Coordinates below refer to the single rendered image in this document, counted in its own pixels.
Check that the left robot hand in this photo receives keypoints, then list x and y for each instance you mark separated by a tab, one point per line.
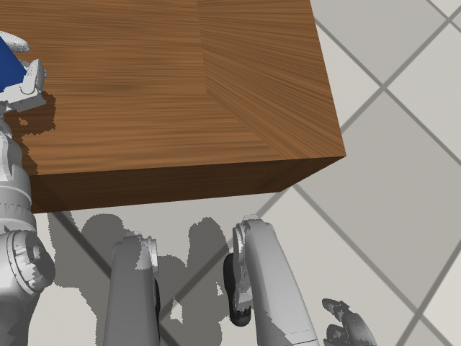
26	95

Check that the right robot foot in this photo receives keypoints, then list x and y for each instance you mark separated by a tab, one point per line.
240	319

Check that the can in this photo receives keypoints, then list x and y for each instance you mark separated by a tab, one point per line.
11	70

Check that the left robot arm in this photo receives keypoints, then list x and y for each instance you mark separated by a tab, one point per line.
26	269

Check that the right robot hand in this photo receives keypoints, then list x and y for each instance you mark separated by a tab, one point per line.
354	332

